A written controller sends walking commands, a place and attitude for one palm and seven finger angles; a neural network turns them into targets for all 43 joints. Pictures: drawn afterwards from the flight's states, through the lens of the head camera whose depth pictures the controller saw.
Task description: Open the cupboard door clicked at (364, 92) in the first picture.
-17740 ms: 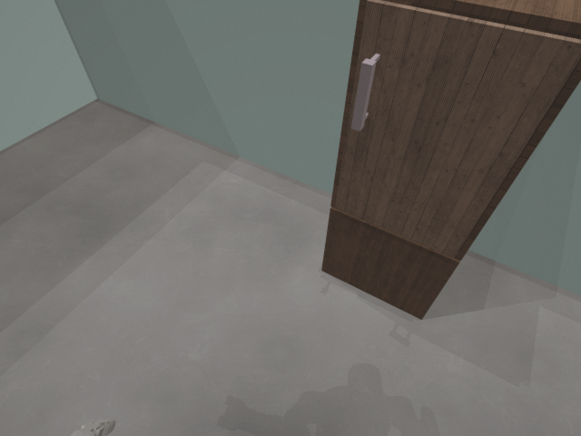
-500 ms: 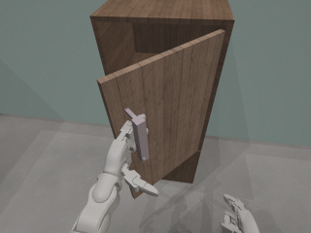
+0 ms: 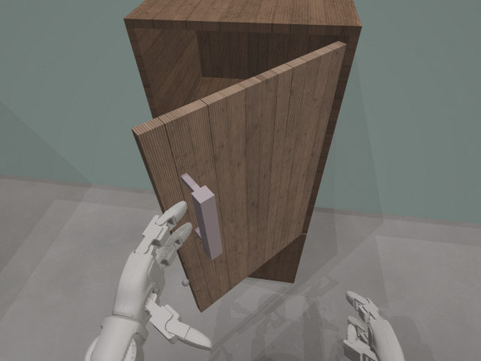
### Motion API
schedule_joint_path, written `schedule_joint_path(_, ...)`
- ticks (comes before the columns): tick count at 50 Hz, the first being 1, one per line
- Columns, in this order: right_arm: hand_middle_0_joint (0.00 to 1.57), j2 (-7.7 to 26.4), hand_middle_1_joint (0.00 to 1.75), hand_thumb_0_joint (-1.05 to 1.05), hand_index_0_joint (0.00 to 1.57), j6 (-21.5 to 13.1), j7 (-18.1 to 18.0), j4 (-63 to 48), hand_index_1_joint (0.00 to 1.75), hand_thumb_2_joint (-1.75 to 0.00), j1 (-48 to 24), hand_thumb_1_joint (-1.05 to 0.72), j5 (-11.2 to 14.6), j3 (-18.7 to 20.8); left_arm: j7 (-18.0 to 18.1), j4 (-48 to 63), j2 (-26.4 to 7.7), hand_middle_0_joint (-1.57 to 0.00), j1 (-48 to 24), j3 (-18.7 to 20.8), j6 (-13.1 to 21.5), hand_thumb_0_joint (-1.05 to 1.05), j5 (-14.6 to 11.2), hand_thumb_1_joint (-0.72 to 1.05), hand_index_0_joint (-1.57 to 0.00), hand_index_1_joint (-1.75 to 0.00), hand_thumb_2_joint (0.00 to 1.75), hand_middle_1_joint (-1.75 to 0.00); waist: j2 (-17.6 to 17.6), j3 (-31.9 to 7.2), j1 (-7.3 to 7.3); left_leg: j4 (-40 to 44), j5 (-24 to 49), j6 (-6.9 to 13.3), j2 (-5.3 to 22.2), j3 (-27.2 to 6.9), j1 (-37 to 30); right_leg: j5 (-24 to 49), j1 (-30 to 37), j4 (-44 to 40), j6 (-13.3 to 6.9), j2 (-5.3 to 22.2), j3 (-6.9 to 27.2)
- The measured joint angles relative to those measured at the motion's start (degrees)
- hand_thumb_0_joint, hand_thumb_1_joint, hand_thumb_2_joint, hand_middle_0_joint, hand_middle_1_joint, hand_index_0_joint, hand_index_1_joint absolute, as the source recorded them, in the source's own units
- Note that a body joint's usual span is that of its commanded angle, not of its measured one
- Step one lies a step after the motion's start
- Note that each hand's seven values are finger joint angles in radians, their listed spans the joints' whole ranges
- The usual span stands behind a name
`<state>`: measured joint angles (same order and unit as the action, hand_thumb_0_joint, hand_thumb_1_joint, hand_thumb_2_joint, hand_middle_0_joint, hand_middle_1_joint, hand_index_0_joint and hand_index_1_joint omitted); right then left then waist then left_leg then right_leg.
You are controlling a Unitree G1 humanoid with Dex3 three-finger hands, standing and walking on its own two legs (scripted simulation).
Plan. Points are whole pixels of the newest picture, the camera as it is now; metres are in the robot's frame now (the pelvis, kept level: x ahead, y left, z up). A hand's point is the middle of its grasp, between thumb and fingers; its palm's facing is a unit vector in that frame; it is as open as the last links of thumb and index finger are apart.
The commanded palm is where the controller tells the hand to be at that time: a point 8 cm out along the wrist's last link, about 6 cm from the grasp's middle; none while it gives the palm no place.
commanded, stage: slide the hand sideways off the handle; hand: left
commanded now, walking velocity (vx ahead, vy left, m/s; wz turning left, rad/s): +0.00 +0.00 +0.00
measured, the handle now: (201, 218) +0.31 +0.08 +0.10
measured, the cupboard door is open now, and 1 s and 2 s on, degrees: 47 47 47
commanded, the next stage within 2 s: draw the hand back to the body in 0.42 s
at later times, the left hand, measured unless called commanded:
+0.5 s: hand (146, 311) +0.17 +0.13 +0.09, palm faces -0.10 -0.99 -0.03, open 16.3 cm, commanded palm +0.15 +0.19 +0.10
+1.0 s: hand (98, 302) +0.17 +0.18 +0.12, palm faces -0.07 -0.99 -0.08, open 16.2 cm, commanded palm +0.14 +0.24 +0.14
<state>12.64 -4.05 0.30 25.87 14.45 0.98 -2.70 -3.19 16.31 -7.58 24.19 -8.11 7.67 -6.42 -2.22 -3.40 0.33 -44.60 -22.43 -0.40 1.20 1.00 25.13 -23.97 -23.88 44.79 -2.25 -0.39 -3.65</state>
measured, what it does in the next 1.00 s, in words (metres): stands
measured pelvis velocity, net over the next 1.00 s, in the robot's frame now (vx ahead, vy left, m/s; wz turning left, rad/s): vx -0.01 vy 0.02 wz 0.02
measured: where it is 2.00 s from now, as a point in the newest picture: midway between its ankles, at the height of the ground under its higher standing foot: outside the picture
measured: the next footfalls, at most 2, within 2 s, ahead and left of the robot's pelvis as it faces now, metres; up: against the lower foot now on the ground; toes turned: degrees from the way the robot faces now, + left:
none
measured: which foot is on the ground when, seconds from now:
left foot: down 0.00-1.00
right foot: down 0.00-1.00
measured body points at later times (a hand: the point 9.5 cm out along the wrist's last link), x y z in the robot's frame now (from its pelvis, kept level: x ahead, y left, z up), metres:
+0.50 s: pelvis +0.00 +0.00 -0.01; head +0.01 -0.02 +0.44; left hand +0.17 +0.19 +0.10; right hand +0.19 -0.22 -0.07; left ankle +0.01 +0.13 -0.71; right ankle -0.01 -0.09 -0.71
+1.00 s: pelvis -0.01 +0.02 +0.00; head -0.02 +0.01 +0.45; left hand +0.17 +0.24 +0.13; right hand +0.18 -0.19 -0.05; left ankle +0.01 +0.13 -0.71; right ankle -0.01 -0.09 -0.71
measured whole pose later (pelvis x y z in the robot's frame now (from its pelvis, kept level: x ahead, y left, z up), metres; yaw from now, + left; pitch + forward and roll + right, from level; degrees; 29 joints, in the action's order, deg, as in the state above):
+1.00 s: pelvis -0.01 +0.02 +0.00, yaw +1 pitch +1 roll -2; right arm 13.7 -10.7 -3.0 27.7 15.5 3.3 -3.5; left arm -14.1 24.7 -15.0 30.6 6.8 2.8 -15.7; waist -3.5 -4.7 -1.1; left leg -46.7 -23.0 1.1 0.7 -0.3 25.0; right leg -23.1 -21.6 43.3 -0.7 -0.1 -4.8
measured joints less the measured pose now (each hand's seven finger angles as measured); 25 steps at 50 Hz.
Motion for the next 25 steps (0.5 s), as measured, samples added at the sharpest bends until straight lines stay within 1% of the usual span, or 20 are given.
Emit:
schedule_joint_path(10,0.2,0.78,0.3,0.01,0.2,-1.8,-0.93,-0.52,0.3,-0.9,0.83,-0.91,0.36,0.55,-4.5,3.34,-2.15,-0.18,5.39,3.87,1.93,-0.01,-2.7,-0.5,-0.17,-0.31,0.3,-0.32,-0.4,-1.09,-0.28,-2.85,-1.54,-0.39,0.17,-0.94,2.67,-1.64,-2.19,2.43,-0.31,-0.12,-0.88)
schedule_joint_path(17,0.2,1.11,0.3,0.01,0.2,-2.62,-1.53,-0.56,0.3,-0.9,1.54,-0.91,0.8,0.95,-6.73,4.3,-3.0,-0.16,8.18,7.35,2.76,-0.01,-5.05,-0.5,-0.16,-0.31,0.3,-0.31,-0.68,-1.7,-0.45,-4.23,-2.11,-0.44,0.2,-1.44,3.94,-2.13,-3.08,3.36,-0.32,-0.15,-1.34)
schedule_joint_path(22,0.2,1.2,0.3,0.01,0.2,-3.07,-1.98,-0.4,0.3,-0.9,1.62,-0.91,1.05,1.16,-8.82,4.85,-3.72,-0.15,9.78,8.61,3.51,-0.01,-6.27,-0.5,-0.15,-0.3,0.3,-0.3,-0.78,-1.99,-0.64,-5.22,-2.37,-0.27,0.14,-1.66,4.82,-2.25,-3.68,3.95,-0.17,-0.09,-1.56)
schedule_joint_path(25,0.2,1.31,0.3,0.01,0.2,-3.6,-2.18,-0.49,0.3,-0.9,1.5,-0.91,1.15,1.19,-9.29,5.07,-3.81,-0.15,9.79,8.42,3.76,-0.01,-6.74,-0.5,-0.15,-0.3,0.3,-0.3,-0.94,-1.86,-0.7,-5.96,-2.5,-0.09,0.09,-1.81,5.4,-2.24,-4.04,4.33,-0.04,-0.03,-1.7)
